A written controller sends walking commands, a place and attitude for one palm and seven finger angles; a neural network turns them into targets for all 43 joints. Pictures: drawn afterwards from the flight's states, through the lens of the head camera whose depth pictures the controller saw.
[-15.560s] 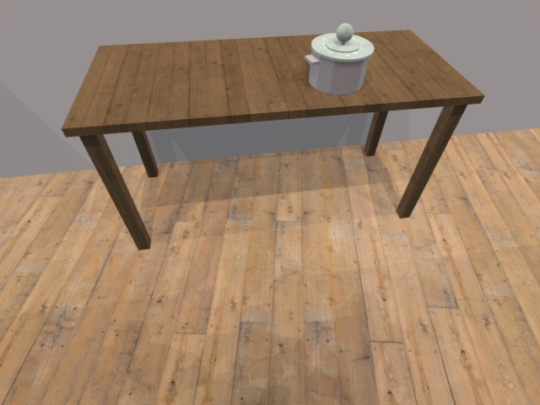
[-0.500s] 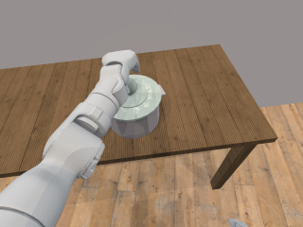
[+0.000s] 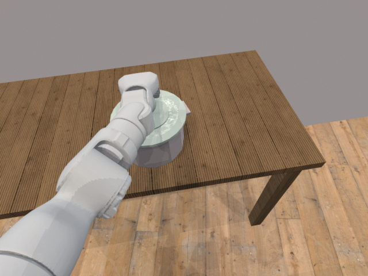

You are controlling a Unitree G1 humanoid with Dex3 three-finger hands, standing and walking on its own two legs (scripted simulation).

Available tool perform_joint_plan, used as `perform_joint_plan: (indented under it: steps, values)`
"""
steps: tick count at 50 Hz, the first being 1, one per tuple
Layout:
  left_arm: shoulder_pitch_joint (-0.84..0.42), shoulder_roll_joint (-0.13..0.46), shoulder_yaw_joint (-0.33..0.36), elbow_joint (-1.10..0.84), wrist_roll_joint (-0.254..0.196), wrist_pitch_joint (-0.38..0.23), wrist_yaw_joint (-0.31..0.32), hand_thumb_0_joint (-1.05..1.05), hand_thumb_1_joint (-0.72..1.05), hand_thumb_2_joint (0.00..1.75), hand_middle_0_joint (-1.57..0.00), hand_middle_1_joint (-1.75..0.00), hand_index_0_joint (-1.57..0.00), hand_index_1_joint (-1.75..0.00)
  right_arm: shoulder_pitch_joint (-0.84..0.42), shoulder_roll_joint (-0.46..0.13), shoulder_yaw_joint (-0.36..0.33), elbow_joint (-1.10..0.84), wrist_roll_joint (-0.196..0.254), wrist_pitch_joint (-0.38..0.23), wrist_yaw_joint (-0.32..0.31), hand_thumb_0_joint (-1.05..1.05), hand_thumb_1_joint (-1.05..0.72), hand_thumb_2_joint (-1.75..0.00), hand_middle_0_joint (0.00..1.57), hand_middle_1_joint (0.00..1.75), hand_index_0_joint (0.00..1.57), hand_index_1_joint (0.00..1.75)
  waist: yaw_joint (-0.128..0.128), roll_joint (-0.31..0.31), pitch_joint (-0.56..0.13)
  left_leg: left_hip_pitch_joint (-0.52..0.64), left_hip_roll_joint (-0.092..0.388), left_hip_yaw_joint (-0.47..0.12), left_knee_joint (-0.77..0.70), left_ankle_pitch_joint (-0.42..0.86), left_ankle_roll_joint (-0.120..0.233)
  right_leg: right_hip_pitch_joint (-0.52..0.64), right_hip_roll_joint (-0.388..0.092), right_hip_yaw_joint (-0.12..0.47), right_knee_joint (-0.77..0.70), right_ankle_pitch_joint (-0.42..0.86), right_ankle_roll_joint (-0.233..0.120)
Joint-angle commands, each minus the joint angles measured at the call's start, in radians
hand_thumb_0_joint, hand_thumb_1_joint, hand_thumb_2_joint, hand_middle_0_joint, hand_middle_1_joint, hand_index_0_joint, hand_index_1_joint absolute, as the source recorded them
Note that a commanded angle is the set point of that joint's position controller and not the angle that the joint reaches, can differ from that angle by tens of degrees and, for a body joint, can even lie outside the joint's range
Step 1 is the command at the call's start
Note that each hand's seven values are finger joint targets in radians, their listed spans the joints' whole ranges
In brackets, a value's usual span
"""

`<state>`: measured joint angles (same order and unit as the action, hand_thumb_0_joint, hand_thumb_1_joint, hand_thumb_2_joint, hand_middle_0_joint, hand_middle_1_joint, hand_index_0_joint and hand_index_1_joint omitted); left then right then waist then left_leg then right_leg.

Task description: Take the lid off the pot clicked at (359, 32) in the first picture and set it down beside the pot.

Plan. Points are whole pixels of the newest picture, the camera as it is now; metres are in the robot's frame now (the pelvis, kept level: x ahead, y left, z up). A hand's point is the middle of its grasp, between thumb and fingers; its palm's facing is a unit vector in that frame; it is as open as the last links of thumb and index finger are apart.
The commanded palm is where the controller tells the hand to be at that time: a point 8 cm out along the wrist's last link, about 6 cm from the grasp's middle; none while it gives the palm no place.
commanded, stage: lower the open fingers around the knob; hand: left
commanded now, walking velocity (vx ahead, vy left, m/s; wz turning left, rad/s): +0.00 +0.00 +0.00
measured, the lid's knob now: (145, 104) +0.51 +0.06 +0.08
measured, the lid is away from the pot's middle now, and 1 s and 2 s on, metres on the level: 0.01 0.00 0.01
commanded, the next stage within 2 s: close the fingers and squeeze the knob in 0.18 s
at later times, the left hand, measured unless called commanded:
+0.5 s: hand (138, 109) +0.48 +0.08 +0.09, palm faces -0.33 -0.08 -0.94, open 10.4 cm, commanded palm +0.48 +0.07 +0.15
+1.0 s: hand (146, 106) +0.49 +0.06 +0.09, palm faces -0.31 -0.09 -0.95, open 8.3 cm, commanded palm +0.49 +0.07 +0.15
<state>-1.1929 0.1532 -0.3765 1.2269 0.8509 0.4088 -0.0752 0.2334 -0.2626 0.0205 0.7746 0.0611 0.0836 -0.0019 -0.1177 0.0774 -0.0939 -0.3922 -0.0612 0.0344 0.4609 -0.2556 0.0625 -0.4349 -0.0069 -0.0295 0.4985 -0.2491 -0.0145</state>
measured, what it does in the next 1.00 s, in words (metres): stands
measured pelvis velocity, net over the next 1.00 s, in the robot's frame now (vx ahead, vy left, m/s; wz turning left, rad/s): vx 0.01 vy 0.01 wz -0.01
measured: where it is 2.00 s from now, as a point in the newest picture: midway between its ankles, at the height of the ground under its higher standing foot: outside the picture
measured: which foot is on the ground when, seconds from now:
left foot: down 0.00-1.00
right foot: down 0.00-1.00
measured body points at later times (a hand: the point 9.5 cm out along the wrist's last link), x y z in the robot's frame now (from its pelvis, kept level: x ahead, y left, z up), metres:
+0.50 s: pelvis +0.00 +0.00 +0.00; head +0.05 -0.03 +0.45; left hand +0.50 +0.08 +0.14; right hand +0.06 -0.26 -0.14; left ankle -0.03 +0.08 -0.74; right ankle -0.01 -0.11 -0.74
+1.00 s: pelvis +0.01 +0.01 +0.00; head +0.07 -0.02 +0.44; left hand +0.50 +0.06 +0.14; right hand +0.05 -0.24 -0.15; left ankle -0.03 +0.08 -0.74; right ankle -0.01 -0.11 -0.74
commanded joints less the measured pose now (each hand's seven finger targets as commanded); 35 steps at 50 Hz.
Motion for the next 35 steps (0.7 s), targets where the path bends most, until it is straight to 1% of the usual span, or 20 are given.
perform_joint_plan:
  steps: [1,2,4,7,9,11,14,15,16,17,19,21,22,24,25,26,29,30,32,35]
  values:
    - [-0.538,0.109,0.024,-0.18,-0.018,-0.011,0.022,0.0,-0.41,1.57,-0.82,-0.08,-0.82,-0.08,0.005,-0.132,-0.041,-0.086,0.008,-0.03,-0.019,0.0,-0.9,-0.9,0.2,0.3,0.2,0.3,-0.05,-0.192,-0.339,0.137,0.025,-0.052,-0.01,0.244,0.014,0.158,0.009,0.023,-0.031,0.35,-0.001]
    - [-0.595,0.138,0.052,-0.259,-0.045,-0.042,0.018,0.0,-0.41,1.57,-0.82,-0.08,-0.82,-0.08,-0.001,-0.126,-0.041,-0.099,0.004,-0.042,-0.026,0.0,-0.9,-0.9,0.2,0.3,0.2,0.3,-0.042,-0.168,-0.401,0.157,0.021,-0.053,-0.002,0.273,0.019,0.2,0.001,0.033,-0.027,0.392,-0.002]
    - [-0.665,0.258,0.108,-0.344,-0.016,-0.082,0.029,0.0,-0.41,1.57,-0.82,-0.08,-0.82,-0.08,0.021,-0.119,-0.041,-0.096,0.002,-0.059,-0.038,0.0,-0.9,-0.9,0.2,0.3,0.2,0.3,-0.037,-0.073,-0.515,0.224,0.019,-0.059,0.005,0.306,0.018,0.247,-0.005,0.051,-0.018,0.438,-0.003]
    - [-0.48,0.1,-0.005,-0.203,0.038,-0.054,0.016,0.0,-0.41,1.57,-0.82,-0.08,-0.82,-0.08,0.043,-0.111,-0.045,-0.082,0.008,-0.047,-0.025,0.0,-0.9,-0.9,0.2,0.3,0.2,0.3,-0.037,-0.109,-0.423,0.208,0.029,-0.066,0.013,0.387,0.012,0.174,0.01,0.019,-0.019,0.444,-0.013]
    - [-0.36,0.165,0.056,-0.079,0.05,-0.01,0.016,0.0,-0.41,1.57,-0.82,-0.08,-0.82,-0.08,0.029,-0.138,-0.041,-0.074,0.008,-0.021,-0.016,0.0,-0.9,-0.9,0.2,0.3,0.2,0.3,-0.023,-0.196,-0.322,0.12,0.035,-0.045,0.004,0.327,0.008,0.172,0.012,0.017,-0.023,0.423,-0.008]
    - [-0.437,0.144,0.048,-0.123,-0.014,0.002,0.011,0.0,-0.41,1.57,-0.82,-0.08,-0.82,-0.08,0.008,-0.141,-0.037,-0.087,0.012,-0.019,-0.02,0.0,-0.9,-0.9,0.2,0.3,0.2,0.3,-0.04,-0.223,-0.302,0.074,0.023,-0.033,-0.008,0.245,0.013,0.192,0.007,0.025,-0.033,0.401,0.003]
    - [-0.606,0.257,0.111,-0.318,-0.028,-0.062,0.008,0.0,-0.41,1.57,-0.82,-0.08,-0.82,-0.08,0.011,-0.128,-0.04,-0.106,0.007,-0.044,-0.033,0.0,-0.9,-0.9,0.2,0.3,0.2,0.3,-0.032,-0.132,-0.483,0.156,0.012,-0.042,0.005,0.297,0.025,0.296,-0.008,0.054,-0.023,0.487,0.004]
    - [-0.659,0.311,0.132,-0.402,0.0,-0.087,0.014,0.0,-0.23,1.15,-0.76,-0.08,-0.76,-0.08,0.02,-0.122,-0.043,-0.11,0.006,-0.052,-0.038,0.0,-0.9,-0.9,0.2,0.3,0.2,0.3,-0.028,-0.054,-0.55,0.219,0.017,-0.049,0.009,0.347,0.023,0.301,-0.011,0.059,-0.015,0.517,-0.002]
    - [-0.639,0.321,0.128,-0.407,0.031,-0.096,0.022,0.0,-0.22,1.15,-0.73,-0.18,-0.73,-0.18,0.027,-0.111,-0.042,-0.112,0.003,-0.057,-0.039,0.0,-0.9,-0.9,0.2,0.3,0.2,0.3,-0.019,-0.033,-0.584,0.249,0.018,-0.058,0.018,0.404,0.022,0.311,-0.008,0.057,-0.006,0.545,-0.008]
    - [-0.556,0.267,0.098,-0.354,0.041,-0.097,0.017,0.0,-0.21,1.15,-0.69,-0.27,-0.69,-0.27,0.031,-0.105,-0.047,-0.114,0.001,-0.055,-0.036,0.0,-0.9,-0.9,0.2,0.3,0.2,0.3,-0.018,-0.059,-0.56,0.243,0.021,-0.062,0.026,0.458,0.022,0.29,-0.001,0.046,-0.009,0.562,-0.01]
    - [-0.319,0.188,0.055,-0.14,0.073,-0.042,0.007,0.0,-0.18,1.15,-0.66,-0.39,-0.66,-0.39,0.035,-0.124,-0.046,-0.09,0.006,-0.021,-0.02,0.0,-0.9,-0.9,0.2,0.3,0.2,0.3,-0.014,-0.182,-0.37,0.149,0.033,-0.043,0.013,0.404,0.014,0.22,0.009,0.02,-0.023,0.509,-0.008]
    - [-0.289,0.155,0.04,-0.07,0.039,0.012,0.001,0.0,-0.16,1.15,-0.64,-0.47,-0.64,-0.47,0.014,-0.148,-0.04,-0.089,0.016,0.001,-0.013,0.0,-0.9,-0.9,0.2,0.3,0.2,0.3,-0.026,-0.262,-0.243,0.052,0.034,-0.026,-0.011,0.267,0.008,0.173,0.012,0.011,-0.037,0.415,0.0]
    - [-0.327,0.128,0.037,-0.092,0.002,0.013,-0.007,0.0,-0.15,1.15,-0.63,-0.5,-0.63,-0.5,-0.009,-0.146,-0.038,-0.103,0.017,-0.001,-0.012,0.0,-0.9,-0.9,0.2,0.3,0.2,0.3,-0.024,-0.234,-0.248,0.046,0.025,-0.02,-0.01,0.258,0.009,0.178,0.006,0.016,-0.034,0.413,-0.001]
    - [-0.513,0.116,0.014,-0.265,-0.05,-0.03,-0.019,0.0,-0.13,1.15,-0.62,-0.56,-0.62,-0.56,-0.021,-0.135,-0.042,-0.119,0.015,-0.016,-0.017,0.0,-0.9,-0.9,0.2,0.3,0.2,0.3,-0.043,-0.152,-0.374,0.141,0.016,-0.034,0.003,0.286,0.018,0.202,0.0,0.029,-0.025,0.436,0.004]
    - [-0.601,0.193,0.063,-0.343,-0.049,-0.062,-0.017,0.0,-0.12,1.14,-0.62,-0.59,-0.62,-0.59,-0.006,-0.131,-0.045,-0.113,0.011,-0.029,-0.022,0.0,-0.9,-0.9,0.2,0.3,0.2,0.3,-0.042,-0.105,-0.449,0.203,0.019,-0.052,0.015,0.325,0.022,0.217,-0.003,0.034,-0.019,0.455,0.002]
    - [-0.675,0.191,0.034,-0.432,-0.033,-0.096,-0.019,0.0,-0.11,1.14,-0.61,-0.62,-0.61,-0.62,0.006,-0.122,-0.047,-0.12,0.009,-0.045,-0.027,0.0,-0.9,-0.9,0.2,0.3,0.2,0.3,-0.05,-0.033,-0.521,0.28,0.02,-0.068,0.022,0.369,0.021,0.208,-0.003,0.038,-0.015,0.463,0.0]
    - [-0.537,0.284,0.098,-0.274,0.069,-0.092,0.004,0.0,-0.07,1.13,-0.61,-0.68,-0.61,-0.68,0.058,-0.126,-0.045,-0.075,0.004,-0.031,-0.033,0.0,-0.9,-0.9,0.2,0.3,0.2,0.3,-0.035,-0.062,-0.457,0.267,0.04,-0.084,0.023,0.42,0.011,0.148,0.012,0.02,-0.012,0.42,-0.015]
    - [-0.471,0.249,0.081,-0.199,0.081,-0.071,0.014,0.0,-0.06,1.13,-0.61,-0.7,-0.61,-0.7,0.054,-0.126,-0.042,-0.075,0.005,-0.021,-0.032,0.0,-0.9,-0.9,0.2,0.3,0.2,0.3,-0.032,-0.105,-0.397,0.219,0.041,-0.076,0.014,0.393,0.007,0.132,0.017,0.014,-0.016,0.393,-0.016]
    - [-0.434,0.177,0.063,-0.13,0.052,-0.038,0.034,0.0,-0.04,1.12,-0.61,-0.74,-0.61,-0.74,0.042,-0.131,-0.04,-0.072,0.007,-0.014,-0.023,0.0,-0.9,-0.9,0.2,0.3,0.2,0.3,-0.033,-0.167,-0.325,0.142,0.042,-0.061,-0.001,0.337,0.002,0.116,0.018,0.003,-0.016,0.362,-0.015]
    - [-0.52,0.11,0.029,-0.202,-0.014,-0.035,0.042,0.0,0.0,1.1,-0.61,-0.79,-0.61,-0.79,0.017,-0.13,-0.048,-0.087,0.007,-0.025,-0.011,0.0,-0.9,-0.9,0.2,0.3,0.2,0.3,-0.038,-0.147,-0.403,0.2,0.041,-0.069,0.009,0.362,0.0,0.125,0.013,0.005,-0.003,0.387,-0.007]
